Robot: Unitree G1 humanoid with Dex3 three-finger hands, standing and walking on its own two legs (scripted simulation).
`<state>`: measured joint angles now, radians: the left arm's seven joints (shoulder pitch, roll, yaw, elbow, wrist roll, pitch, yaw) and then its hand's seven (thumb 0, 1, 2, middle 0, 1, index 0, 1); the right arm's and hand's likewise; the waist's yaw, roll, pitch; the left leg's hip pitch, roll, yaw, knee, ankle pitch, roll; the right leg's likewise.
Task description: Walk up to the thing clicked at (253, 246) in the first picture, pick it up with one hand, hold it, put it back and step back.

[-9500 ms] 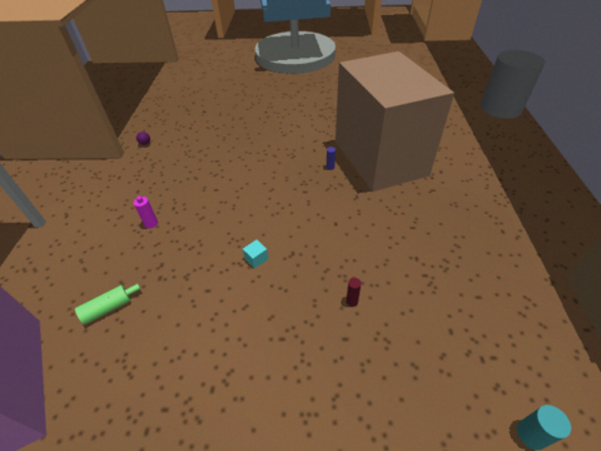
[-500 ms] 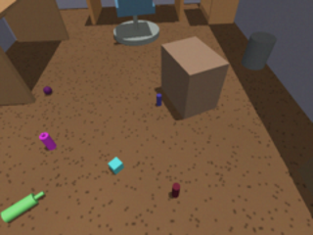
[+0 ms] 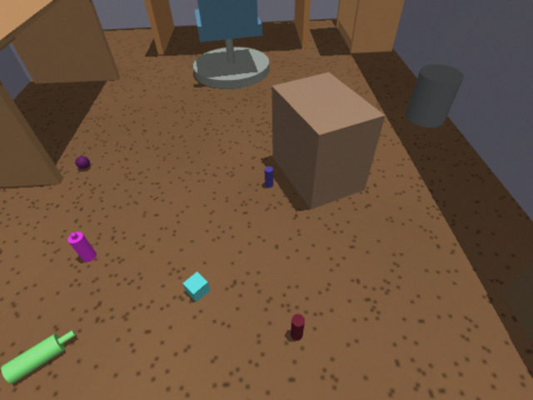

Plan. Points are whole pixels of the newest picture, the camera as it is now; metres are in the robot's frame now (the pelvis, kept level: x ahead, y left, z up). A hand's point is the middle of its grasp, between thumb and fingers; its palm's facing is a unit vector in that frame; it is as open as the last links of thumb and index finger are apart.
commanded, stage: stand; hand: left
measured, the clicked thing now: (196, 286) +0.73 +0.33 -0.75
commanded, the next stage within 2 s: walk up in 0.30 s
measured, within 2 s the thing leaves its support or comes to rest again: neither
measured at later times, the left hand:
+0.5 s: hand out of the picture +0.08 +0.28 -0.16, palm faces +0.00 -0.93 -0.36, open 7.4 cm
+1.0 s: hand (131, 338) +0.29 +0.29 -0.16, palm faces -0.08 -0.92 -0.37, open 7.4 cm
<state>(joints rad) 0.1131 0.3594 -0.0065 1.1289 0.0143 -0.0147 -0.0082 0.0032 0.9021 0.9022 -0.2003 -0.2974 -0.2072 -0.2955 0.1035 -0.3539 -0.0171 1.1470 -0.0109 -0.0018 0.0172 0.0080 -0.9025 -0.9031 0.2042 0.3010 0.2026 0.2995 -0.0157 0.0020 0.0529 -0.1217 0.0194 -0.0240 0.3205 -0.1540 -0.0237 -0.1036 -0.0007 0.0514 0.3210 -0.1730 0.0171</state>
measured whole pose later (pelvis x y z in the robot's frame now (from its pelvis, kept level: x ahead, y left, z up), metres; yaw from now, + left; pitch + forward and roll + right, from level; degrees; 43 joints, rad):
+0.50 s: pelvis +0.03 +0.02 -0.01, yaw +1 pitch -2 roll -2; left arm 0.24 0.37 0.05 1.02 0.04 -0.05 -0.04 0.00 0.90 0.90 -0.20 -0.30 -0.21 -0.30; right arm 0.20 -0.41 -0.07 1.05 -0.04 -0.01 0.05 0.01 -0.90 -0.90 0.20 0.30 0.20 0.30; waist 0.01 0.05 0.04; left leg -0.28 0.03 -0.03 0.69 -0.44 0.03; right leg -0.11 0.02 0.04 0.43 -0.28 0.00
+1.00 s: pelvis +0.18 +0.03 -0.03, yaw -1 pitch -5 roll -1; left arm 0.21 0.39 0.06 0.85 0.03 -0.05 -0.06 0.00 0.90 0.90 -0.20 -0.30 -0.21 -0.30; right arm 0.37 -0.39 -0.06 0.85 0.00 -0.03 0.03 0.01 -0.90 -0.90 0.21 0.30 0.20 0.30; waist -0.04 0.03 0.13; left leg -0.10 0.03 0.03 0.79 -0.50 0.04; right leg -0.35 0.00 -0.06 0.62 -0.18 -0.03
